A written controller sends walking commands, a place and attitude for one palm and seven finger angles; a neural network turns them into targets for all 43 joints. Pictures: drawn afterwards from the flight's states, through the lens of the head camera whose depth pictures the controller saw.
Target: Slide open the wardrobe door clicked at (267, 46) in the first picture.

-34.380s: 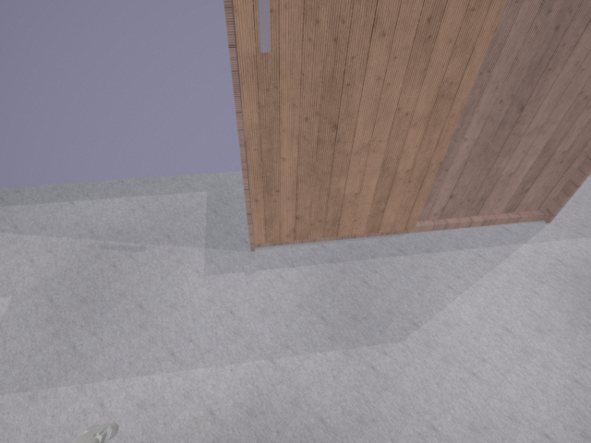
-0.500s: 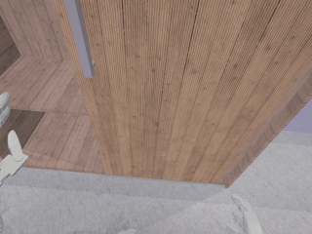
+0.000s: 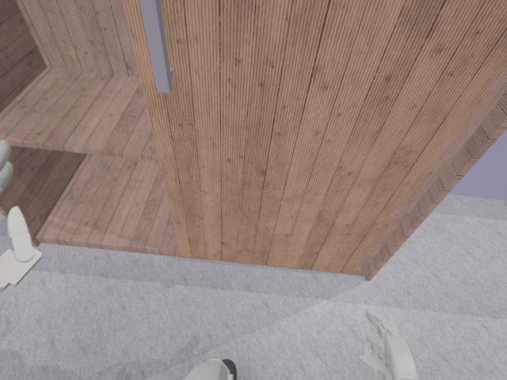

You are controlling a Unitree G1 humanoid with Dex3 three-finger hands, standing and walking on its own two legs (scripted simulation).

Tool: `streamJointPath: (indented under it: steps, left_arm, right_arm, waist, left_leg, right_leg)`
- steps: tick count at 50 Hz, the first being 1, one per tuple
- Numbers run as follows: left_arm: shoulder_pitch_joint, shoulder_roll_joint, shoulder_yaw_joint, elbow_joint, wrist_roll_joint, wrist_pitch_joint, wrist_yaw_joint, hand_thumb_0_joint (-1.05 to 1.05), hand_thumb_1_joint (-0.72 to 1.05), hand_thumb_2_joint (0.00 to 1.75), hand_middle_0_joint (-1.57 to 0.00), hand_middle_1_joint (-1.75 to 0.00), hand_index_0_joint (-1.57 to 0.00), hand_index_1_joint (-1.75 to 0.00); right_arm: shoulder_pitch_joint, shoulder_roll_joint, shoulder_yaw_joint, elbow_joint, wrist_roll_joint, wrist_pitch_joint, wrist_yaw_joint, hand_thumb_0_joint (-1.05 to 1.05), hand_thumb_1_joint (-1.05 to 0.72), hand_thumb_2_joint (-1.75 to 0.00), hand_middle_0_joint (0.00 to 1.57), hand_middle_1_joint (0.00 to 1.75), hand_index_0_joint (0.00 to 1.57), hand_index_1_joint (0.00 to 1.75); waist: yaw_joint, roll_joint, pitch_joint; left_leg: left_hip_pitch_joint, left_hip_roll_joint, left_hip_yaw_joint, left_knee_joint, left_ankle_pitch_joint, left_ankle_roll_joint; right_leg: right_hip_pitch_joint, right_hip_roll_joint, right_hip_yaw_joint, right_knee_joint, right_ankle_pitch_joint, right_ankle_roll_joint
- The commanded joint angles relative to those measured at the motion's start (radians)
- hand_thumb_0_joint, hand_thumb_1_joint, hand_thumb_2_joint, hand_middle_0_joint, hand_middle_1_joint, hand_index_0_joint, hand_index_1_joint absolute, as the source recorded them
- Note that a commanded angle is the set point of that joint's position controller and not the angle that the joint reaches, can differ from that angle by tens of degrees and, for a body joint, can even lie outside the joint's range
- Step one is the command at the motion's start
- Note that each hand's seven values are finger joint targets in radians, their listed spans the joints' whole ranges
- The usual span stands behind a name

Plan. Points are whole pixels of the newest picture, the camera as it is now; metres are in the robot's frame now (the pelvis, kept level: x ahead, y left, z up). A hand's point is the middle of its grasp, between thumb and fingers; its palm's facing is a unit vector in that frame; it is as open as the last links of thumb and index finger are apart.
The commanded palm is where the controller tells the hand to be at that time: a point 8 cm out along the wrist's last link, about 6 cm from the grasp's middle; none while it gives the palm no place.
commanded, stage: step back with the hand held close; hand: left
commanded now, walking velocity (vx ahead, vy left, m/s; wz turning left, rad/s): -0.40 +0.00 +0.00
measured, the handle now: (156, 9) +0.60 +0.29 +0.26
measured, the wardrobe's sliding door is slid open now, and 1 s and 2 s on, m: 0.61 0.61 0.61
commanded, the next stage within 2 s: stop stepping back and stand still in 0.04 s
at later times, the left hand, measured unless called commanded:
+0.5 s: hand out of the picture +0.11 +0.33 +0.15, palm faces +0.53 -0.81 -0.24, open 7.4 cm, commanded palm +0.03 +0.34 +0.19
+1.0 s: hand out of the picture +0.12 +0.30 +0.14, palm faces +0.44 -0.85 -0.31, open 7.4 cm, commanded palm +0.06 +0.34 +0.19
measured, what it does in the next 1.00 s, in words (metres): walks backwards: left foot, then right foot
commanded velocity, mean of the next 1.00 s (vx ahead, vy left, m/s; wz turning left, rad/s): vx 0.07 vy -0.03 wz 0.00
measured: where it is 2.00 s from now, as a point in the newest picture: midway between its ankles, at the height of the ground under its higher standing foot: outside the picture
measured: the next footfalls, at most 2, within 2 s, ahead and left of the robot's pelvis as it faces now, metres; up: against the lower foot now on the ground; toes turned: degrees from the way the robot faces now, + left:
left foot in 0.46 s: -0.03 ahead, +0.14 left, +0.00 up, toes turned -1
right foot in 0.78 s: -0.10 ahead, -0.08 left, +0.00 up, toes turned -6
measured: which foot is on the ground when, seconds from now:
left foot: down 0.00-0.24, up 0.26-0.44, down 0.46-1.00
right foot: down 0.00-0.46, up 0.48-0.76, down 0.78-1.00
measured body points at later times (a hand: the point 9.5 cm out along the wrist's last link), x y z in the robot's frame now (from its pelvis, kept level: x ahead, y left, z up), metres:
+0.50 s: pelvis -0.12 +0.04 +0.00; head -0.14 +0.09 +0.45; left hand +0.08 +0.37 +0.17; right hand +0.00 -0.23 -0.06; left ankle -0.10 +0.13 -0.73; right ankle -0.10 -0.11 -0.71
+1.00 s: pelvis -0.09 +0.04 +0.00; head -0.10 +0.07 +0.45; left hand +0.09 +0.34 +0.16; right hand +0.05 -0.22 -0.07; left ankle -0.07 +0.14 -0.73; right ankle -0.14 -0.08 -0.72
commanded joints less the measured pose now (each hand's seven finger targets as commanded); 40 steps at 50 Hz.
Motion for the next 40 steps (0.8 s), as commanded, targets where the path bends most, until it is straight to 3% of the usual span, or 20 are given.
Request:
streamJointPath:
  steps: [1,3,4,6,9,10,11,12,13,16,21,23,24,26,27,31,36,37,39,40]
  left_arm:
    - [-0.258,0.252,0.101,-0.174,0.002,-0.012,0.001,0.00,0.90,0.90,-0.20,-0.30,-0.20,-0.30]
    - [-0.216,0.221,0.103,-0.168,-0.011,-0.008,-0.006,0.00,0.90,0.90,-0.20,-0.30,-0.20,-0.30]
    - [-0.160,0.232,0.133,-0.174,-0.021,-0.015,-0.007,0.00,0.90,0.90,-0.20,-0.30,-0.20,-0.30]
    - [-0.042,0.264,0.200,-0.194,-0.029,-0.009,-0.011,0.00,0.90,0.90,-0.20,-0.30,-0.20,-0.30]
    - [0.134,0.221,0.204,-0.236,-0.052,0.002,-0.020,0.00,0.90,0.90,-0.20,-0.30,-0.20,-0.30]
    - [0.179,0.229,0.207,-0.263,-0.052,0.009,-0.016,0.00,0.90,0.90,-0.20,-0.30,-0.20,-0.30]
    - [0.215,0.273,0.241,-0.290,-0.052,0.015,-0.008,0.00,0.90,0.90,-0.20,-0.30,-0.20,-0.30]
    - [0.190,0.276,0.212,-0.337,-0.048,0.020,-0.005,0.00,0.90,0.90,-0.20,-0.30,-0.20,-0.30]
    - [0.118,0.296,0.234,-0.369,-0.034,0.017,0.007,0.00,0.90,0.90,-0.20,-0.30,-0.20,-0.30]
    - [-0.080,0.227,0.157,-0.259,-0.018,0.064,0.009,0.00,0.90,0.90,-0.20,-0.30,-0.20,-0.30]
    - [-0.335,0.121,-0.013,-0.041,0.032,0.065,0.052,0.00,0.90,0.90,-0.20,-0.30,-0.20,-0.30]
    - [-0.461,0.132,-0.040,-0.148,0.050,0.043,0.053,0.00,0.90,0.90,-0.20,-0.30,-0.20,-0.30]
    - [-0.474,0.171,-0.009,-0.193,0.061,0.035,0.048,0.00,0.90,0.90,-0.20,-0.30,-0.20,-0.30]
    - [-0.303,0.279,0.108,-0.335,0.033,0.021,0.035,0.00,0.90,0.90,-0.20,-0.30,-0.20,-0.30]
    - [-0.145,0.221,0.088,-0.350,0.030,0.024,0.031,0.00,0.90,0.90,-0.20,-0.30,-0.20,-0.30]
    - [0.176,0.228,0.159,-0.317,0.021,0.022,0.030,0.00,0.90,0.90,-0.20,-0.30,-0.20,-0.30]
    - [0.074,0.197,0.167,-0.098,0.013,0.065,0.041,0.00,0.90,0.90,-0.20,-0.30,-0.20,-0.30]
    - [0.039,0.195,0.159,-0.061,0.013,0.073,0.042,0.00,0.90,0.90,-0.20,-0.30,-0.20,-0.30]
    - [-0.022,0.207,0.143,-0.001,0.016,0.082,0.036,0.00,0.90,0.90,-0.20,-0.30,-0.20,-0.30]
    - [-0.070,0.213,0.134,-0.012,0.005,0.072,0.034,0.00,0.90,0.90,-0.20,-0.30,-0.20,-0.30]
  right_arm:
    - [-0.069,-0.169,-0.072,-0.160,0.013,-0.051,-0.050,0.00,-0.90,-0.90,0.20,0.30,0.20,0.30]
    - [-0.066,-0.170,-0.065,-0.174,0.015,-0.039,-0.042,0.00,-0.90,-0.90,0.20,0.30,0.20,0.30]
    - [-0.067,-0.172,-0.070,-0.184,0.000,-0.045,-0.029,0.00,-0.90,-0.90,0.20,0.30,0.20,0.30]
    - [-0.091,-0.182,-0.077,-0.214,-0.023,-0.038,-0.017,0.00,-0.90,-0.90,0.20,0.30,0.20,0.30]
    - [-0.084,-0.166,-0.081,-0.256,-0.004,-0.019,0.011,0.00,-0.90,-0.90,0.20,0.30,0.20,0.30]
    - [-0.077,-0.159,-0.080,-0.265,0.011,-0.015,0.014,0.00,-0.90,-0.90,0.20,0.30,0.20,0.30]
    - [-0.043,-0.145,-0.084,-0.257,0.021,-0.010,0.013,0.00,-0.90,-0.90,0.20,0.30,0.20,0.30]
    - [-0.050,-0.137,-0.082,-0.254,0.017,0.002,0.006,0.00,-0.90,-0.90,0.20,0.30,0.20,0.30]
    - [-0.032,-0.144,-0.074,-0.234,0.003,0.011,0.006,0.00,-0.90,-0.90,0.20,0.30,0.20,0.30]
    - [0.000,-0.135,-0.053,-0.198,0.008,-0.001,-0.018,0.00,-0.90,-0.90,0.20,0.30,0.20,0.30]
    - [0.025,-0.183,-0.061,-0.119,0.006,-0.065,-0.065,0.00,-0.90,-0.90,0.20,0.30,0.20,0.30]
    - [0.036,-0.221,-0.064,-0.162,0.013,-0.079,-0.061,0.00,-0.90,-0.90,0.20,0.30,0.20,0.30]
    - [0.015,-0.197,-0.064,-0.168,0.011,-0.085,-0.051,0.00,-0.90,-0.90,0.20,0.30,0.20,0.30]
    - [0.019,-0.161,-0.063,-0.155,-0.004,-0.105,-0.023,0.00,-0.90,-0.90,0.20,0.30,0.20,0.30]
    - [0.015,-0.150,-0.061,-0.168,-0.004,-0.106,-0.004,0.00,-0.90,-0.90,0.20,0.30,0.20,0.30]
    - [-0.007,-0.146,-0.051,-0.170,0.005,-0.083,0.024,0.00,-0.90,-0.90,0.20,0.30,0.20,0.30]
    - [0.002,-0.145,-0.046,-0.175,-0.008,-0.002,-0.022,0.00,-0.90,-0.90,0.20,0.30,0.20,0.30]
    - [-0.002,-0.154,-0.051,-0.171,-0.008,0.008,-0.027,0.00,-0.90,-0.90,0.20,0.30,0.20,0.30]
    - [0.031,-0.152,-0.063,-0.162,-0.001,0.023,-0.024,0.00,-0.90,-0.90,0.20,0.30,0.20,0.30]
    - [0.023,-0.158,-0.064,-0.157,0.004,0.013,-0.022,0.00,-0.90,-0.90,0.20,0.30,0.20,0.30]
  waist:
    - [-0.103,-0.047,-0.140]
    - [-0.086,0.198,-0.158]
    - [-0.073,0.278,-0.210]
    - [-0.048,0.283,-0.182]
    - [-0.031,0.287,-0.207]
    - [-0.038,0.212,-0.196]
    - [-0.051,-0.002,-0.225]
    - [-0.059,-0.221,-0.127]
    - [-0.067,-0.226,-0.053]
    - [-0.135,-0.177,0.000]
    - [-0.132,0.069,0.028]
    - [-0.122,0.411,0.071]
    - [-0.121,0.333,0.098]
    - [-0.104,0.252,-0.029]
    - [-0.102,0.187,-0.044]
    - [-0.085,0.254,-0.049]
    - [-0.108,0.172,-0.003]
    - [-0.105,0.118,-0.002]
    - [-0.111,-0.159,-0.003]
    - [-0.103,-0.237,0.025]
  left_leg:
    - [0.582,0.027,-0.051,-0.044,0.394,0.004]
    - [0.505,0.158,-0.186,-0.224,0.370,0.078]
    - [0.455,0.238,-0.308,-0.335,0.135,0.097]
    - [0.123,0.267,-0.357,-0.504,-0.422,0.076]
    - [0.044,0.109,-0.094,-0.391,-0.500,-0.016]
    - [0.071,0.023,-0.003,-0.210,-0.469,-0.036]
    - [0.251,-0.075,0.060,0.111,-0.373,-0.068]
    - [0.233,-0.118,-0.006,0.453,-0.324,-0.066]
    - [0.057,-0.110,-0.083,0.676,-0.318,-0.057]
    - [0.128,0.015,-0.113,0.597,-0.277,-0.032]
    - [0.313,-0.017,-0.023,-0.119,-0.292,0.028]
    - [0.323,0.254,-0.539,-0.375,-0.563,0.134]
    - [0.267,0.303,-0.607,-0.438,-0.611,0.179]
    - [0.375,0.251,-0.605,-0.407,-0.456,0.115]
    - [0.371,0.239,-0.538,-0.368,-0.362,0.108]
    - [0.204,0.163,-0.270,-0.368,-0.421,0.109]
    - [0.040,0.140,-0.182,-0.277,-0.560,0.072]
    - [-0.009,0.121,-0.162,-0.185,-0.523,0.062]
    - [-0.097,0.011,-0.064,0.206,-0.367,0.026]
    - [-0.078,-0.017,-0.046,0.385,-0.325,0.011]
  right_leg:
    - [-0.348,-0.096,-0.043,0.018,0.572,0.036]
    - [-0.261,0.003,-0.036,0.189,0.128,0.042]
    - [-0.238,0.021,-0.019,0.277,-0.131,0.018]
    - [-0.019,0.038,-0.035,0.362,-0.180,-0.033]
    - [0.097,0.057,-0.178,0.155,-0.112,-0.063]
    - [0.024,0.000,-0.138,0.027,-0.115,-0.072]
    - [-0.201,-0.143,-0.002,-0.167,-0.167,-0.092]
    - [-0.449,-0.377,0.313,-0.339,-0.335,-0.169]
    - [-0.486,-0.472,0.419,-0.376,-0.383,-0.239]
    - [-0.539,-0.343,0.183,-0.304,-0.454,-0.148]
    - [-0.283,-0.223,-0.023,0.018,-0.137,-0.077]
    - [-0.473,-0.053,-0.118,0.416,-0.178,-0.006]
    - [-0.494,-0.049,-0.068,0.545,-0.138,-0.015]
    - [-0.507,-0.072,-0.024,0.630,-0.065,-0.019]
    - [-0.476,-0.091,-0.014,0.598,-0.010,-0.021]
    - [-0.251,-0.060,-0.136,0.353,0.057,-0.017]
    - [0.048,-0.020,-0.212,0.012,-0.055,-0.036]
    - [0.109,-0.057,-0.159,-0.030,-0.062,-0.058]
    - [0.073,-0.314,0.256,-0.179,-0.155,-0.189]
    - [0.010,-0.420,0.353,-0.224,0.051,-0.236]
